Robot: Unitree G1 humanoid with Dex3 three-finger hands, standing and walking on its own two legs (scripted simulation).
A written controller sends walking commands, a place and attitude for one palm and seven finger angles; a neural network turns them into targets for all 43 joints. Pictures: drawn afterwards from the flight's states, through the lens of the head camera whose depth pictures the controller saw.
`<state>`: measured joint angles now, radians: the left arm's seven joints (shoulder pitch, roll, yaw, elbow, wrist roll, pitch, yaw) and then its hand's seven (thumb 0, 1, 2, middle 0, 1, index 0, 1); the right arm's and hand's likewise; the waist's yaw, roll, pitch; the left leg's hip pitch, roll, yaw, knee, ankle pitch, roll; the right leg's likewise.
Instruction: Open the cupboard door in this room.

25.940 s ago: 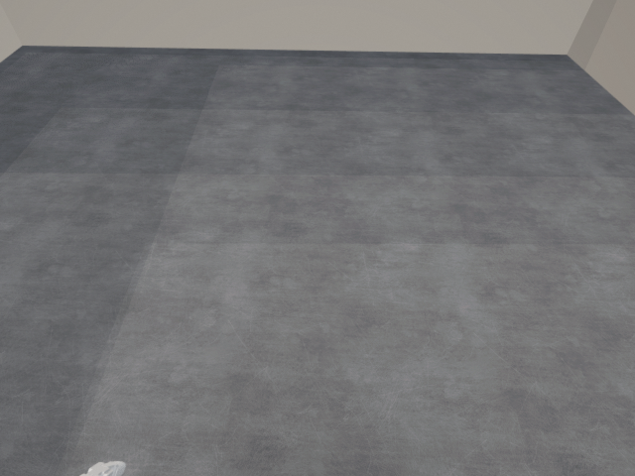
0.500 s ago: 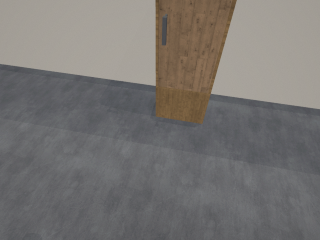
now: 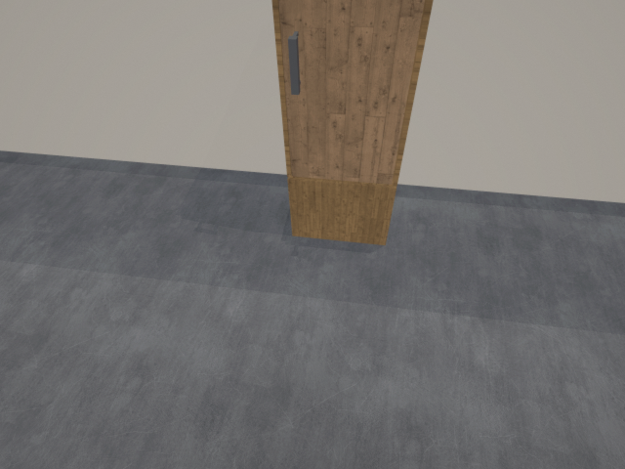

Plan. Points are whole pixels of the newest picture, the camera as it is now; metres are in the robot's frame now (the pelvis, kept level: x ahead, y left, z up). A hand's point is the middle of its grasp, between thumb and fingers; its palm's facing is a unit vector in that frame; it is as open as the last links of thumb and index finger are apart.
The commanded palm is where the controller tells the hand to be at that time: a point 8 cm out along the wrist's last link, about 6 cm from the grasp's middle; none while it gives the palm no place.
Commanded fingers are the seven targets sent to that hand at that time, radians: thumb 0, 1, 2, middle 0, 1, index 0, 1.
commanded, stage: walk to a spot facing it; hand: left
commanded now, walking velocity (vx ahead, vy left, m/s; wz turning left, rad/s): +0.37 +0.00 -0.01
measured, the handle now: (295, 63) +1.10 +0.11 +0.02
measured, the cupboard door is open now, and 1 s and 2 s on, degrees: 0 0 0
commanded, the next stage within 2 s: turn to face it in 0.30 s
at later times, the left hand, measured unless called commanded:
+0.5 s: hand out of the picture +0.08 +0.18 -0.18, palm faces +0.12 -0.98 -0.13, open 7.4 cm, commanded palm none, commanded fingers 0.00 0.90 0.90 -0.20 -0.30 -0.20 -0.30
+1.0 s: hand (236, 296) +0.45 +0.18 -0.16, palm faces -0.06 -0.98 -0.20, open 7.4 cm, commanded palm none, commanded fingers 0.00 0.90 0.90 -0.20 -0.30 -0.20 -0.30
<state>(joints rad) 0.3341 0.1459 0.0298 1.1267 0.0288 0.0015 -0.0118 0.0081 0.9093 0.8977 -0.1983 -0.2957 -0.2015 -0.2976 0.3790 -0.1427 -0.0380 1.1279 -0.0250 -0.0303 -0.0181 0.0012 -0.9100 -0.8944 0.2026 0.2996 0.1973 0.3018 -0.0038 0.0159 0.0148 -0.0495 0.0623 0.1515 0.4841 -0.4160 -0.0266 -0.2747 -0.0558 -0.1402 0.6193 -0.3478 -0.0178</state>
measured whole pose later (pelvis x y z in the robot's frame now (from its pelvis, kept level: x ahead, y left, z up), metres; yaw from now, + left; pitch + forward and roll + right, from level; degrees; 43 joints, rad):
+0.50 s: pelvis +0.20 +0.04 -0.01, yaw +1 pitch +1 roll +0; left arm 0.43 0.11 0.01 1.19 0.01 -0.05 0.02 0.01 0.90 0.90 -0.20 -0.30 -0.21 -0.30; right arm 0.05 -0.17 -0.04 0.99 -0.02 -0.07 0.01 0.01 -0.92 -0.89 0.20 0.30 0.19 0.30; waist 0.05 -0.03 0.12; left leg -0.46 0.05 0.17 0.67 -0.20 0.07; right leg -0.08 -0.07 -0.11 0.82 -0.54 0.02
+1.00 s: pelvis +0.35 +0.01 +0.00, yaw -4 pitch +0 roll +0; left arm 0.17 0.16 0.04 1.02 0.02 -0.06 0.00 0.00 0.91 0.90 -0.20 -0.30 -0.20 -0.30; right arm 0.32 -0.19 -0.05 1.13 -0.02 0.01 0.00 0.00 -0.92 -0.89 0.20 0.30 0.20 0.30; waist -0.02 0.03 0.03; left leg -0.30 0.09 0.13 0.93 -0.52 -0.01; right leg -0.26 -0.05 -0.15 0.56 -0.30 -0.02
